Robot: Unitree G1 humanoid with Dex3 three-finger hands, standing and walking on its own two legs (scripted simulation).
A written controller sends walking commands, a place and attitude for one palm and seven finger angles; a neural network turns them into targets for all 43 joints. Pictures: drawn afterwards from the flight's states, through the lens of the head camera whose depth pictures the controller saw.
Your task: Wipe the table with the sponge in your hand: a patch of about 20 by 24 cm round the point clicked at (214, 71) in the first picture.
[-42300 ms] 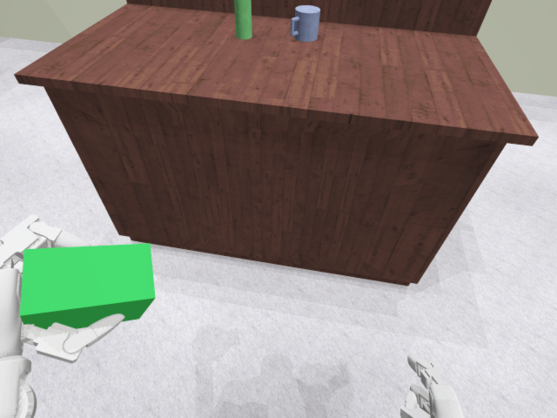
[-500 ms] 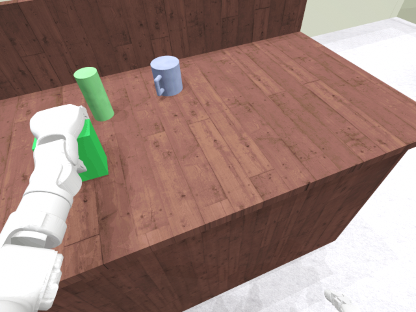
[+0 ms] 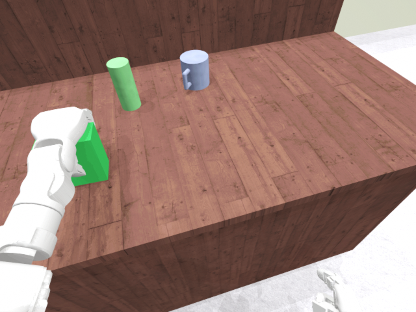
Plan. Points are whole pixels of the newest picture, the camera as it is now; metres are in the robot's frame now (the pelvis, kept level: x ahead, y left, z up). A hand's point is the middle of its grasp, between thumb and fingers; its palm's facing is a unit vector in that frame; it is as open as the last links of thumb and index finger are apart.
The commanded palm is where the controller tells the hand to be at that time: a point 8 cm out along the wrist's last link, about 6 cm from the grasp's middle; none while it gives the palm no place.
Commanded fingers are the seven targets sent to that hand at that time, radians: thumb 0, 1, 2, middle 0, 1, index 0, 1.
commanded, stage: wipe back along the first lane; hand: left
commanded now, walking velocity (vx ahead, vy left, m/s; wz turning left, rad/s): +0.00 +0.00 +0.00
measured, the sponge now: (78, 162) +0.37 +0.32 +0.09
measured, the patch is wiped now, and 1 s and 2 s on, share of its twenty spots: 1.00 1.00 1.00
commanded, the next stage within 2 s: lift the sponge slowly off the table in 1.48 s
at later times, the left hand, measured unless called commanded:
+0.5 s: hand (75, 164) +0.33 +0.29 +0.12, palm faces +0.03 -0.02 -1.00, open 10.2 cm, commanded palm +0.30 +0.28 +0.15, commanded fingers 0.00 0.10 1.30 -1.20 -1.60 -1.20 -1.60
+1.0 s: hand (75, 183) +0.29 +0.27 +0.12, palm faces +0.07 -0.04 -1.00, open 10.2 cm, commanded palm +0.25 +0.26 +0.15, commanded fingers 0.00 0.10 1.30 -1.20 -1.60 -1.20 -1.60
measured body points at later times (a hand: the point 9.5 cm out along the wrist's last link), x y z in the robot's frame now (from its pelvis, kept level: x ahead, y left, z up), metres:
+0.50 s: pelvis -0.01 -0.01 +0.00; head -0.01 -0.04 +0.45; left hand +0.33 +0.29 +0.18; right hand +0.18 -0.25 -0.10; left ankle +0.00 +0.09 -0.74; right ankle -0.02 -0.11 -0.74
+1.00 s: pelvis +0.00 -0.02 +0.00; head -0.02 -0.06 +0.44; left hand +0.28 +0.27 +0.17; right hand +0.22 -0.24 -0.09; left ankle +0.00 +0.09 -0.74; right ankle -0.02 -0.11 -0.74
